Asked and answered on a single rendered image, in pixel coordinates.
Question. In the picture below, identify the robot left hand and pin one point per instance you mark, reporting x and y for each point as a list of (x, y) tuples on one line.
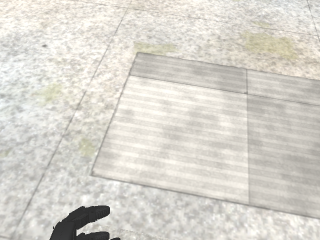
[(67, 228)]

